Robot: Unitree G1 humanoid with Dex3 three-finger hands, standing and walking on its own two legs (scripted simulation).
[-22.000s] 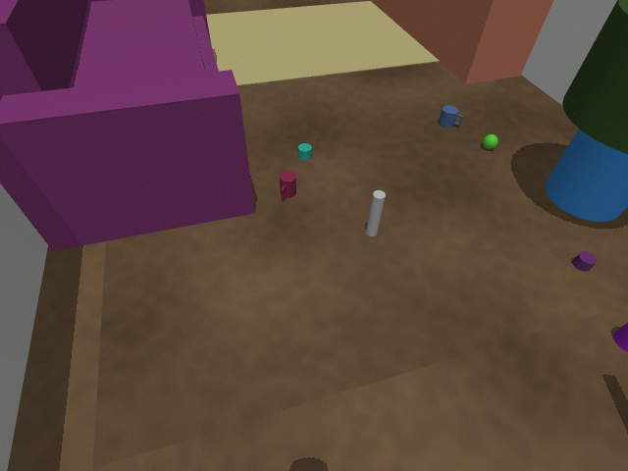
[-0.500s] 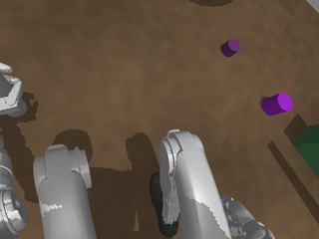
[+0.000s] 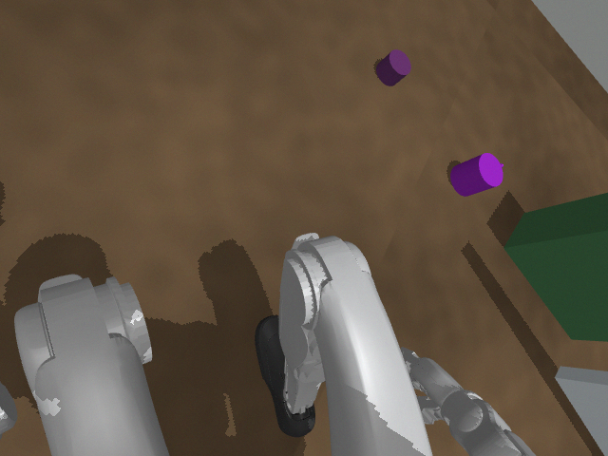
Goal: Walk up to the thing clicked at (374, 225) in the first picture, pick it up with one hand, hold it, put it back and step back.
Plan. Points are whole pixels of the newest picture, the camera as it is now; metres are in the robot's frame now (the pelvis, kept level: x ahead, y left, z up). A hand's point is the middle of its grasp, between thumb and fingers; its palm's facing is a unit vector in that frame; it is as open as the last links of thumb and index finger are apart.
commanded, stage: lower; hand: left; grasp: from the side
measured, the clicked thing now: out of the picture +0.44 +0.30 -0.14
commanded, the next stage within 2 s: loosen in 0.88 s
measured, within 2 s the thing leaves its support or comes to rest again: rests again in 0.68 s
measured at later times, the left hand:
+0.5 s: hand out of the picture +0.45 +0.29 -0.15, palm faces +0.33 -0.94 -0.02, open 6.4 cm
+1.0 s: hand out of the picture +0.45 +0.29 -0.17, palm faces +0.34 -0.94 -0.01, open 6.4 cm
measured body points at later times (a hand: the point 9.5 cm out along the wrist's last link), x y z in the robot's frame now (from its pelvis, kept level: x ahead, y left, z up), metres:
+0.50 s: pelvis -0.01 +0.01 +0.00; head +0.23 +0.16 +0.34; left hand +0.42 +0.34 -0.15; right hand +0.13 -0.26 -0.06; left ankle +0.07 +0.14 -0.26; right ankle +0.11 -0.13 -0.26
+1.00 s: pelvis -0.01 +0.01 -0.01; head +0.23 +0.17 +0.33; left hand +0.42 +0.34 -0.16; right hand +0.13 -0.25 -0.05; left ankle +0.07 +0.14 -0.26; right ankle +0.11 -0.13 -0.26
